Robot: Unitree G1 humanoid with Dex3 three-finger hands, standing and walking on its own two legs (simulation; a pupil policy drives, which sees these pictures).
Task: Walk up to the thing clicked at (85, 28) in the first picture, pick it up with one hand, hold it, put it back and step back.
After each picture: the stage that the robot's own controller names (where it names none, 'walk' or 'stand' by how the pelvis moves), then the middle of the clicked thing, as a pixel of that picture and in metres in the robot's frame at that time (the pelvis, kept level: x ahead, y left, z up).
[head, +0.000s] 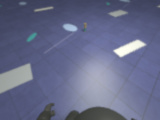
stand; (85, 27) +2.23 +0.25 -0.66
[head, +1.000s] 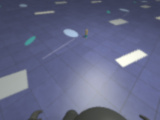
walk; (86, 34) +2.10 +0.18 -0.64
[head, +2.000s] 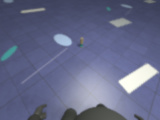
walk; (81, 42) +1.47 +0.20 -0.65
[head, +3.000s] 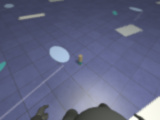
walk; (80, 60) +0.96 +0.18 -0.65
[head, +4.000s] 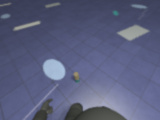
walk; (76, 77) +0.59 +0.23 -0.63
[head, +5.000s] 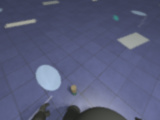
stand; (74, 90) +0.40 +0.19 -0.63
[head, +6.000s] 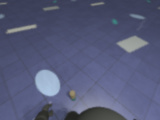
stand; (73, 96) +0.36 +0.20 -0.65
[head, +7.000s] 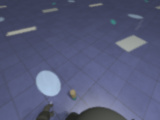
stand; (73, 95) +0.38 +0.21 -0.66
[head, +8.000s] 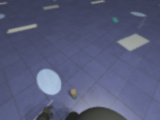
stand; (74, 94) +0.37 +0.20 -0.66
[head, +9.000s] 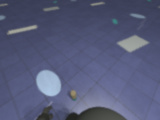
stand; (73, 96) +0.36 +0.20 -0.66
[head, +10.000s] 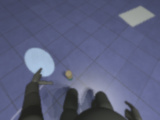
go down; (69, 76) +0.41 +0.20 -0.52
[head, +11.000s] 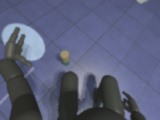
go down; (65, 59) +0.45 +0.23 -0.28
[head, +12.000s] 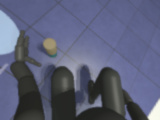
close in; (51, 50) +0.44 +0.25 -0.19
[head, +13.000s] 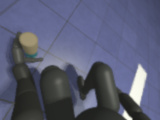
close; (30, 48) +0.44 +0.28 -0.16
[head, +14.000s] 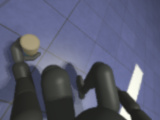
lift; (30, 49) +0.41 +0.28 -0.16
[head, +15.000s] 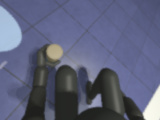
lift; (52, 56) +0.36 +0.25 -0.10
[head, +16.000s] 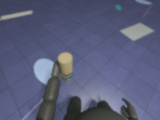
lift; (66, 69) +0.32 +0.17 +0.06
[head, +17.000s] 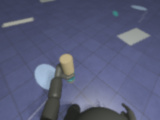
hold; (68, 70) +0.33 +0.16 +0.04
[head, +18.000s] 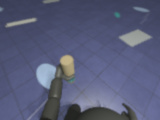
hold; (69, 71) +0.32 +0.17 +0.04
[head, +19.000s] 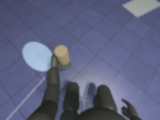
crouch; (64, 60) +0.40 +0.19 -0.02
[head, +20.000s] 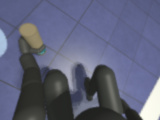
lower; (36, 43) +0.47 +0.28 -0.11
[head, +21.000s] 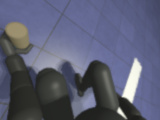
lower; (21, 42) +0.46 +0.30 -0.17
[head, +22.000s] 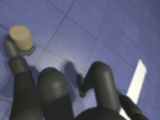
lower; (24, 43) +0.45 +0.30 -0.16
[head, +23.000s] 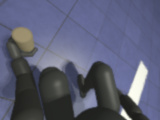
lower; (26, 45) +0.44 +0.29 -0.16
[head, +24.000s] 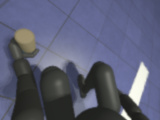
rest; (28, 46) +0.43 +0.29 -0.16
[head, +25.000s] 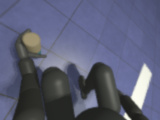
open; (34, 48) +0.44 +0.27 -0.17
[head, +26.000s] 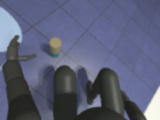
stand; (55, 49) +0.45 +0.25 -0.19
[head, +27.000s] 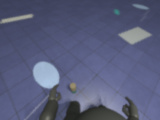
stand; (73, 88) +0.39 +0.18 -0.57
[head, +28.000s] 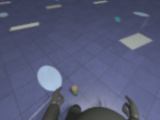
stand; (75, 91) +0.41 +0.18 -0.60
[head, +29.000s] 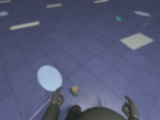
stand; (75, 91) +0.40 +0.18 -0.60
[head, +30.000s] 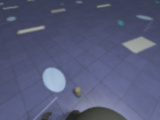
stand; (78, 93) +0.42 +0.17 -0.65
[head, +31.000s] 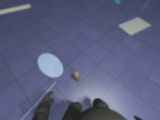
walk; (77, 77) +0.49 +0.14 -0.64
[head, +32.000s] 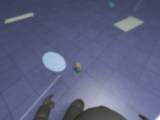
walk; (78, 68) +0.68 +0.20 -0.63
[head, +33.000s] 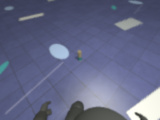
stand; (79, 56) +1.01 +0.25 -0.62
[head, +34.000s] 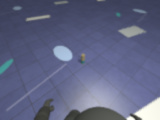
stand; (83, 59) +1.02 +0.17 -0.65
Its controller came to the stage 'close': yes
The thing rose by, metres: 0.69
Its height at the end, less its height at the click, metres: +0.00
